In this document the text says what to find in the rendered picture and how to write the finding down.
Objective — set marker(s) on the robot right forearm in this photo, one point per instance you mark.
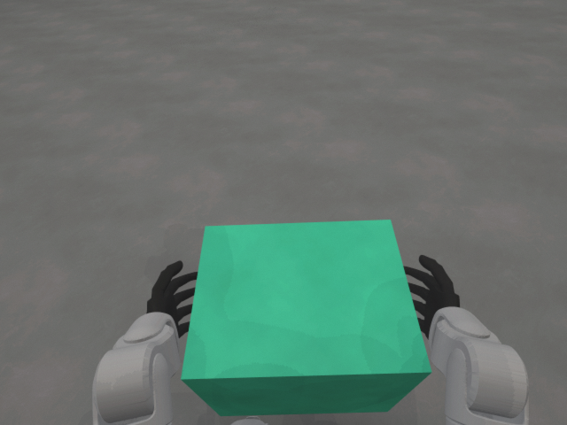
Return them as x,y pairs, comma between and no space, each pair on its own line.
486,381

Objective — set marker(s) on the right robot hand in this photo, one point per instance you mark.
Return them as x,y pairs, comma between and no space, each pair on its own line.
440,294

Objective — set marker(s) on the robot left forearm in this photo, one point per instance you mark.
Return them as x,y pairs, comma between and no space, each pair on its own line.
132,381

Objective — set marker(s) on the left robot hand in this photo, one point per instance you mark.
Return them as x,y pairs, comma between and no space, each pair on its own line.
163,299

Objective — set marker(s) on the carton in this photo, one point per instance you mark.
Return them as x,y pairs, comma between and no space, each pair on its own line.
299,318

